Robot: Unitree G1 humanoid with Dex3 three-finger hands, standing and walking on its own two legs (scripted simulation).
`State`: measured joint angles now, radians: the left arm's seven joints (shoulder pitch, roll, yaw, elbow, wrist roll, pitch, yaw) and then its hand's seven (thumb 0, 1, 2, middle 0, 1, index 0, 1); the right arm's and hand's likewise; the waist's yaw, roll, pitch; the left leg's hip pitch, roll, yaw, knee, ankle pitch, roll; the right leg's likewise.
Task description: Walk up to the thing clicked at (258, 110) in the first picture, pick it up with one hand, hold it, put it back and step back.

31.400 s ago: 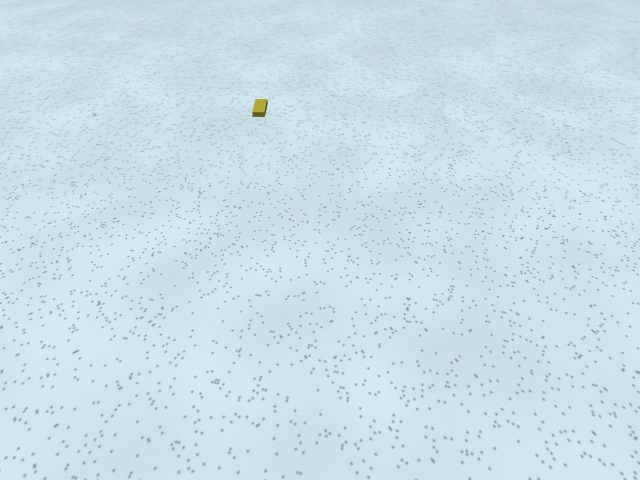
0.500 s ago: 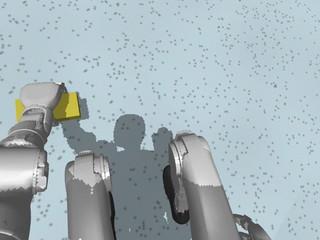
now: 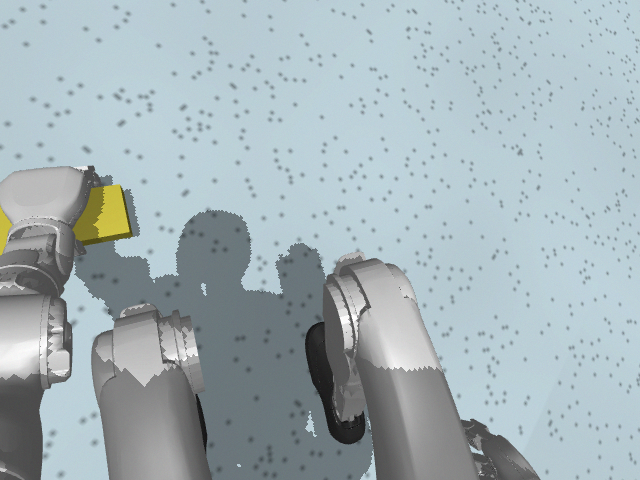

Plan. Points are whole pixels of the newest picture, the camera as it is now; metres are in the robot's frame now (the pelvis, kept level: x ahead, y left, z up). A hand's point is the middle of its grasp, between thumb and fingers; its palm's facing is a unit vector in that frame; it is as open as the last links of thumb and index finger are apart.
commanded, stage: rest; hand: left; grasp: from above
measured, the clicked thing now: (65, 220) +0.45 +0.24 -0.25
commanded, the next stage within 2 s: open in 1.10 s
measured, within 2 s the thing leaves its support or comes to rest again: rests again in 0.70 s
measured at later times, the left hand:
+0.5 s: hand (74, 225) +0.45 +0.24 -0.25, palm faces -0.48 -0.10 -0.87, open 10.1 cm
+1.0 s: hand (80, 220) +0.46 +0.23 -0.26, palm faces -0.46 -0.10 -0.88, open 10.1 cm
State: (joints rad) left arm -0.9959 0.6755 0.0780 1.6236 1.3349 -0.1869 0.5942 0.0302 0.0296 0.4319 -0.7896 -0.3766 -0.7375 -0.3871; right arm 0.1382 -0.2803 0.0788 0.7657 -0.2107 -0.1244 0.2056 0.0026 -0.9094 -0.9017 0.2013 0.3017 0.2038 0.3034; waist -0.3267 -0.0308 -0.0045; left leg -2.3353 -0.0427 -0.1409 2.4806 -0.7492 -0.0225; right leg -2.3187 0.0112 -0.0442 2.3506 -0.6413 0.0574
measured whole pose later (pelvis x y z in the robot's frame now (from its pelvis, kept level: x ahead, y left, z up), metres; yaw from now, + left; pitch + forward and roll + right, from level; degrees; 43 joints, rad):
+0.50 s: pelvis +0.00 +0.00 -0.01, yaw -3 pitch +31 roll -11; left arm -1.02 0.80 0.12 1.74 1.35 -0.22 0.66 0.03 0.02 0.42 -0.81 -0.36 -0.76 -0.37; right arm 0.14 -0.32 0.16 0.74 -0.26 -0.19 0.27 0.00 -0.91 -0.90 0.20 0.30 0.20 0.30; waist -0.38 -0.07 0.08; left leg -2.35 -0.04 -0.19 2.55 -0.75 -0.02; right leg -2.31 0.03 -0.08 2.38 -0.63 0.07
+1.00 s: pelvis -0.01 +0.01 -0.02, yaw -5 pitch +29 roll -14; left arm -1.08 0.87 0.11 1.85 1.35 -0.20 0.72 0.03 0.01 0.43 -0.82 -0.36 -0.76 -0.37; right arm 0.11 -0.34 0.23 0.72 -0.28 -0.26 0.33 0.00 -0.90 -0.90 0.20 0.30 0.20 0.30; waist -0.42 -0.09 0.14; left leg -2.34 -0.04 -0.22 2.58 -0.75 0.00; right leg -2.28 0.04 -0.11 2.36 -0.61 0.08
